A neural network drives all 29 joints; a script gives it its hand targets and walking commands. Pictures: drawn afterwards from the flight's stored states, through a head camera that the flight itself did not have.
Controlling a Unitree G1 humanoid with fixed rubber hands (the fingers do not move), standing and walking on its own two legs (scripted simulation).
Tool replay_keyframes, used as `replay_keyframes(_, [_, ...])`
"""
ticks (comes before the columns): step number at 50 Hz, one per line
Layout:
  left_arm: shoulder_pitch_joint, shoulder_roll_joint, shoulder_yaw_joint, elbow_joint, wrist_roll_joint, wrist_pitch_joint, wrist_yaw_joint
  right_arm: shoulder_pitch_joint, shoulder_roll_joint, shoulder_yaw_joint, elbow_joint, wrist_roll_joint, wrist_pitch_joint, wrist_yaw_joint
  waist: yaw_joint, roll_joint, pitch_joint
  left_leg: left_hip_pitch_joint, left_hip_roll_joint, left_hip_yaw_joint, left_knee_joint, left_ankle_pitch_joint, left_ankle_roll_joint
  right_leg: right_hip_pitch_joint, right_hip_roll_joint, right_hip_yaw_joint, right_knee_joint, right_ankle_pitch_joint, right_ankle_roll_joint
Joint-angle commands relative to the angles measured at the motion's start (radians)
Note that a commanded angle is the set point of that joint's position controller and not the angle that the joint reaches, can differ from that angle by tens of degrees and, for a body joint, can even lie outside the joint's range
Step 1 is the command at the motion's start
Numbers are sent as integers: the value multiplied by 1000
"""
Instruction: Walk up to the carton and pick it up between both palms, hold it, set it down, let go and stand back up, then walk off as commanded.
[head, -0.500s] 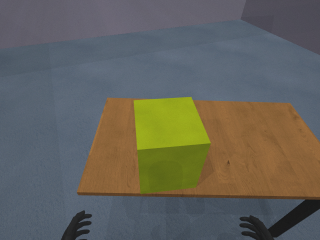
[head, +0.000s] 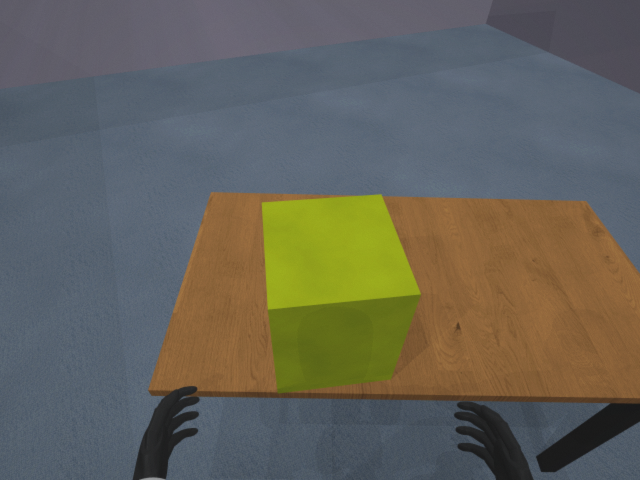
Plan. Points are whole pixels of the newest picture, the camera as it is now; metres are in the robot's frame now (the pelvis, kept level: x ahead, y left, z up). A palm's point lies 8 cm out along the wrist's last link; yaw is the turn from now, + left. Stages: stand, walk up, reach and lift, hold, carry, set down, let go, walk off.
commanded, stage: reach and lift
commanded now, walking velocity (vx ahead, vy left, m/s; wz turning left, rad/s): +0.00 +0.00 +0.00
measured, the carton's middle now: (329, 294) +0.45 -0.01 -0.06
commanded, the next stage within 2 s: none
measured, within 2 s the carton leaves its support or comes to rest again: neither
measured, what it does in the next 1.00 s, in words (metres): stands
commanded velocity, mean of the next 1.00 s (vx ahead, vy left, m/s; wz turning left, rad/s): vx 0.00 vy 0.00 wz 0.00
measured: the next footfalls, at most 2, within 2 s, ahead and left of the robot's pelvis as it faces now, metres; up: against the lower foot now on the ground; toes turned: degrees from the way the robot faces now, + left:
none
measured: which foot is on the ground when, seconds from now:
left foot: down 0.00-1.00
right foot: down 0.00-1.00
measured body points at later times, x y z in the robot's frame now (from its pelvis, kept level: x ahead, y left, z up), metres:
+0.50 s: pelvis +0.00 +0.00 +0.00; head +0.01 +0.01 +0.45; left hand +0.23 +0.19 -0.04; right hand +0.24 -0.22 -0.03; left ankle +0.02 +0.14 -0.73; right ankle +0.02 -0.11 -0.73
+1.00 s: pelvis +0.00 +0.00 +0.00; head +0.00 +0.01 +0.45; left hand +0.30 +0.17 +0.00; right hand +0.31 -0.23 +0.02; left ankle +0.02 +0.14 -0.73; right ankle +0.02 -0.11 -0.73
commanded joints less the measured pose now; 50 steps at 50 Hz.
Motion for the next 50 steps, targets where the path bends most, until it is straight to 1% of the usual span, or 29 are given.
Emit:
replay_keyframes(1, [-57,12,-80,-125,-18,-119,4,-94,-120,54,-101,143,-98,3,49,0,-110,197,-40,25,-155,142,-2,38,4,4,-172,48,-19])
replay_keyframes(3, [-55,2,-89,-113,-16,-132,18,-105,-99,71,-90,158,-111,14,69,60,-105,161,-39,31,-157,146,-14,35,1,-4,-157,48,-27])
replay_keyframes(4, [-50,-3,-99,-125,-28,-149,18,-95,-121,70,-125,156,-127,11,63,-3,-126,160,-45,30,-149,149,4,35,4,0,-152,57,-18])
replay_keyframes(5, [-42,10,-91,-99,-22,-150,19,-88,-114,59,-99,142,-129,-6,49,-9,-111,162,-42,34,-144,161,-1,56,2,13,-158,91,-16])
replay_keyframes(8, [-99,-6,-68,-120,-6,-159,35,-141,-129,79,-94,171,-135,5,69,27,-128,137,-45,44,-138,135,0,54,1,13,-148,66,-14])
replay_keyframes(9, [-110,-21,-87,-92,-15,-155,33,-144,-141,69,-104,163,-134,5,60,-17,-110,125,-47,31,-143,86,10,35,2,16,-154,13,-14])
replay_keyframes(13, [-173,-2,-63,-67,-46,-153,43,-215,-130,75,-132,159,-104,9,59,-28,-116,81,-34,46,-149,29,11,31,-12,31,-159,-46,-15])
replay_keyframes(14, [-228,-16,-98,-101,-52,-151,48,-253,-126,57,-130,149,-92,10,43,-17,-88,76,-33,44,-166,-61,10,-1,-17,32,-173,-118,-23])
replay_keyframes(15, [-290,-4,-91,-174,-48,-154,70,-277,-126,69,-124,161,-72,21,58,56,-127,36,-29,32,-170,-73,5,10,-19,31,-149,-119,-22])
replay_keyframes(17, [-228,-7,-77,-108,-42,-131,67,-267,-147,51,-143,154,-71,11,61,-24,-104,34,-28,50,-172,-12,13,51,-11,29,-142,-48,-9])
replay_keyframes(19, [-223,-13,-87,-106,-57,-120,57,-273,-140,58,-150,153,-58,6,55,-46,-126,64,-32,46,-160,48,17,37,-7,26,-147,18,-9])
replay_keyframes(21, [-224,-5,-78,-145,-44,-125,64,-263,-133,68,-127,160,-45,7,57,-13,-176,93,-33,56,-151,106,11,49,-2,22,-139,69,-2])
replay_keyframes(22, [-309,-4,-85,-149,-58,-114,63,-324,-129,54,-141,152,-34,4,42,-15,-156,59,-38,49,-156,29,17,32,-18,40,-146,-2,-2])
replay_keyframes(24, [-323,17,-59,-168,-40,-100,75,-335,-115,69,-144,161,-13,-9,65,20,-157,42,-40,56,-160,25,12,53,-24,43,-141,-4,12])
replay_keyframes(26, [-342,-15,-76,-164,-40,-75,74,-394,-154,33,-128,151,8,-9,34,1,-162,96,-24,40,-167,35,6,32,-8,21,-152,20,-1])
replay_keyframes(27, [-349,-12,-67,-181,-47,-62,80,-419,-154,48,-133,182,13,0,61,31,-192,78,-35,55,-156,88,4,53,-11,19,-143,65,4])
replay_keyframes(28, [-361,-8,-59,-186,-53,-51,72,-401,-150,35,-156,162,22,-11,48,-5,-227,104,-31,51,-148,130,3,61,-3,16,-140,116,6])
replay_keyframes(30, [-373,9,-14,-212,-35,-24,73,-421,-157,48,-175,168,35,-19,88,-11,-251,63,-41,52,-149,172,16,124,-8,39,-127,175,8])
replay_keyframes(31, [-401,8,-25,-205,-48,-15,78,-475,-175,22,-177,164,41,-30,60,-34,-248,89,-42,52,-146,166,2,100,-3,33,-126,188,18])
replay_keyframes(33, [-416,-20,-34,-238,-26,9,84,-489,-191,9,-140,172,56,-26,52,12,-270,135,-34,45,-135,246,-13,94,6,15,-124,268,9])
replay_keyframes(37, [-515,-18,-18,-229,-27,66,73,-554,-193,37,-129,196,112,-21,60,-5,-262,111,-33,44,-158,222,1,125,1,22,-138,237,13])
replay_keyframes(38, [-495,-13,3,-312,-21,82,88,-560,-226,44,-189,225,112,-24,88,26,-321,135,-39,49,-150,258,-3,136,1,23,-129,275,21])
replay_keyframes(39, [-500,-29,2,-269,-7,103,84,-572,-211,57,-147,220,126,-21,92,34,-293,122,-40,47,-145,290,-6,145,7,24,-125,317,17])
replay_keyframes(42, [-561,-35,3,-283,-14,141,79,-624,-208,62,-164,219,161,-24,68,-2,-291,127,-41,39,-151,285,-9,138,9,26,-142,315,14])
replay_keyframes(44, [-590,-13,9,-336,-18,148,80,-632,-225,59,-220,235,165,-26,69,11,-361,109,-53,49,-148,321,3,178,-2,38,-114,439,32])
replay_keyframes(45, [-590,-8,25,-292,-23,161,77,-660,-220,74,-219,235,176,-28,82,-15,-350,84,-52,48,-149,279,14,166,-3,43,-114,389,30])
replay_keyframes(47, [-643,-29,20,-297,3,189,81,-690,-218,78,-175,243,210,-20,82,38,-317,107,-40,44,-166,240,8,123,1,30,-138,318,24])
replay_keyframes(48, [-665,-36,42,-298,-5,200,89,-719,-228,85,-178,244,219,-22,91,20,-313,85,-40,58,-168,190,8,103,-1,39,-136,262,27])
replay_keyframes(50, [-666,-5,43,-306,-29,222,86,-736,-258,44,-223,221,235,-38,67,-27,-354,98,-43,45,-170,237,16,140,5,41,-133,341,30])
